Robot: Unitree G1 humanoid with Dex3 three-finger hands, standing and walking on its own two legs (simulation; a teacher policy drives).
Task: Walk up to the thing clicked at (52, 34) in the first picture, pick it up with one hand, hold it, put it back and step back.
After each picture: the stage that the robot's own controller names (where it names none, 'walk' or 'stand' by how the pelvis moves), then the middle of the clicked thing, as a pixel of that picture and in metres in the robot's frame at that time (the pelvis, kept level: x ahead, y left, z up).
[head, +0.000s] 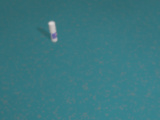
stand; (53, 32) +1.53 +0.36 -0.65
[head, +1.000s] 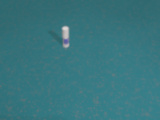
walk; (65, 37) +1.43 +0.17 -0.63
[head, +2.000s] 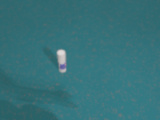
walk; (61, 61) +0.95 +0.20 -0.63
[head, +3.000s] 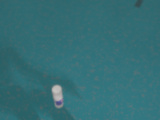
walk; (58, 97) +0.62 +0.19 -0.63
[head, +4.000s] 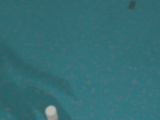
stand; (52, 117) +0.45 +0.21 -0.63
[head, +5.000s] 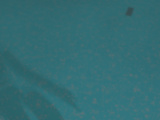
stand; out of the picture +0.40 +0.22 -0.65
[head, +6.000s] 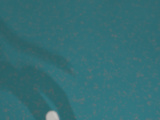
walk; out of the picture +0.32 +0.19 -0.63
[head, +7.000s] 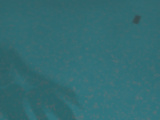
walk; out of the picture +0.41 +0.20 -0.64
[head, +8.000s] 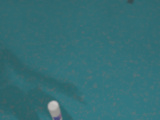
stand; (55, 112) +0.48 +0.22 -0.63
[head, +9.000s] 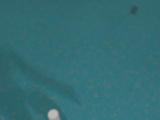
stand; out of the picture +0.47 +0.22 -0.65
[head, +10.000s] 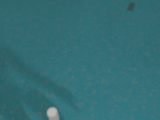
stand; (54, 118) +0.48 +0.22 -0.66
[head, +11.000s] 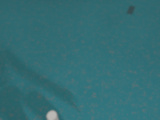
stand; out of the picture +0.47 +0.22 -0.66
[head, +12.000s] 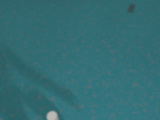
stand; out of the picture +0.46 +0.23 -0.66
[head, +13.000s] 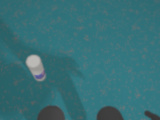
go down; (37, 69) +0.51 +0.23 -0.42
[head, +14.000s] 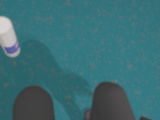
go down; (7, 40) +0.52 +0.28 -0.26
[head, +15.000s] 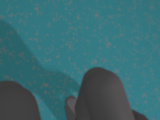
close in; out of the picture +0.51 +0.32 -0.20
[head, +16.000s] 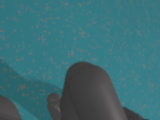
close; out of the picture +0.49 +0.35 -0.17
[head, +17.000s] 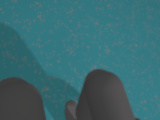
lift; out of the picture +0.43 +0.32 -0.11
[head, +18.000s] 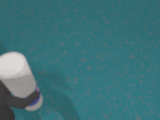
lift; (24, 87) +0.32 +0.19 +0.04
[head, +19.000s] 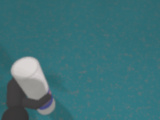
hold; (37, 90) +0.32 +0.16 +0.02
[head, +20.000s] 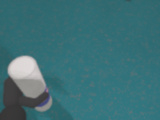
hold; (34, 88) +0.32 +0.17 +0.04
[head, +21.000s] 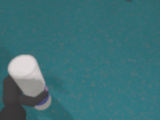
crouch; (34, 87) +0.33 +0.17 +0.04
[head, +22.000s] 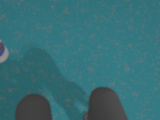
crouch; out of the picture +0.47 +0.27 -0.05
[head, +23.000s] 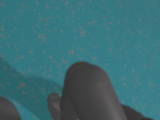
lower; out of the picture +0.46 +0.34 -0.17
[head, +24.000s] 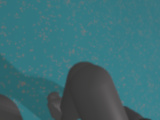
lower; out of the picture +0.46 +0.35 -0.17
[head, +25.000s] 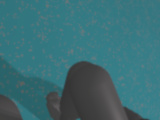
lower; out of the picture +0.47 +0.35 -0.17
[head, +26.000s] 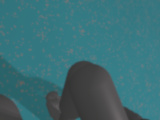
lower; out of the picture +0.47 +0.35 -0.17
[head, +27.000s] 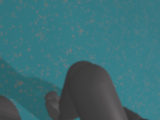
loosen; out of the picture +0.47 +0.35 -0.17
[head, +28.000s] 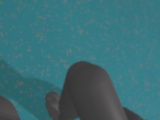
withdraw; out of the picture +0.47 +0.34 -0.18
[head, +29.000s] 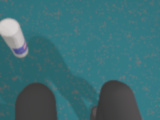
walk; (15, 41) +0.50 +0.28 -0.26
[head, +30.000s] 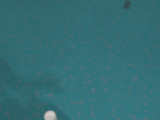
stand; out of the picture +0.45 +0.21 -0.59
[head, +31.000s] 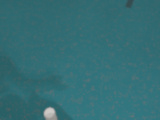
stand; (52, 119) +0.46 +0.22 -0.60
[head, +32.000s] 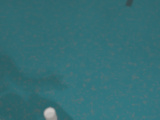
stand; (52, 119) +0.46 +0.22 -0.60
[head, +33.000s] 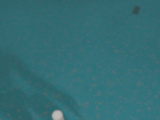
stand; out of the picture +0.47 +0.21 -0.66
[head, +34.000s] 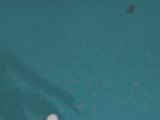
stand; out of the picture +0.44 +0.23 -0.66
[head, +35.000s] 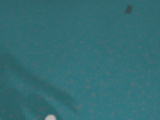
walk; out of the picture +0.44 +0.24 -0.66
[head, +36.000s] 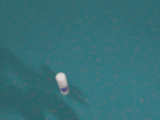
walk; (62, 84) +0.65 +0.20 -0.64
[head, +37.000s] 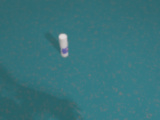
walk; (63, 45) +1.04 +0.16 -0.62
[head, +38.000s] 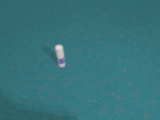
stand; (60, 56) +1.08 +0.23 -0.63
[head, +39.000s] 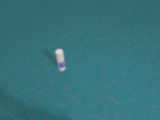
stand; (60, 60) +1.06 +0.24 -0.66
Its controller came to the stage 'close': yes
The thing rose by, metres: 0.68
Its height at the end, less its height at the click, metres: +0.00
